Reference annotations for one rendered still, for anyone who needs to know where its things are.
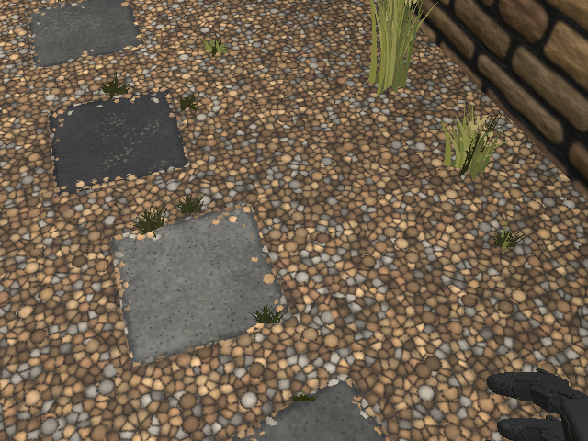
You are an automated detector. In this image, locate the robot right hand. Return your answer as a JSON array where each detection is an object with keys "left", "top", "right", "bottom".
[{"left": 485, "top": 368, "right": 588, "bottom": 441}]

